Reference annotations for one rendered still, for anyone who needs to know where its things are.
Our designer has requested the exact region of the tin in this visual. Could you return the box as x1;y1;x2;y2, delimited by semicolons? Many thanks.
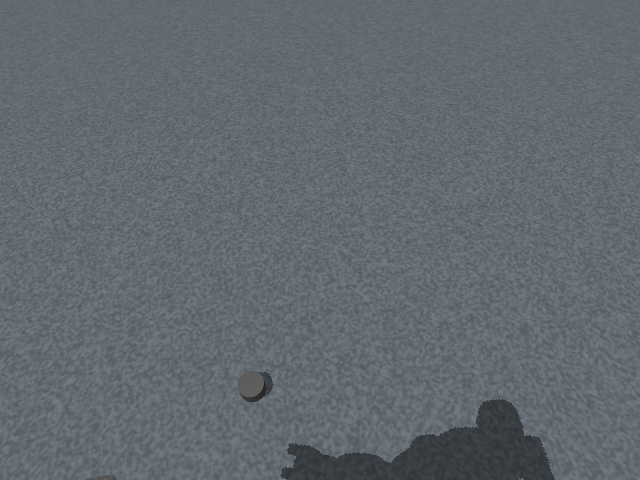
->
238;371;266;402

